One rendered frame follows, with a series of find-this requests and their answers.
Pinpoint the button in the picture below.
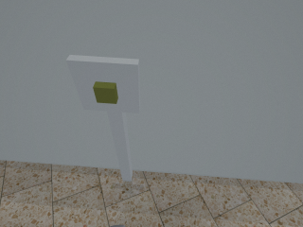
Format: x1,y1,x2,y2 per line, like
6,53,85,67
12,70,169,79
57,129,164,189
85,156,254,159
93,81,118,104

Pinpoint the panel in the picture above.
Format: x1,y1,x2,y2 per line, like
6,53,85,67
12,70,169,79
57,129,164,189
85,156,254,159
66,55,141,182

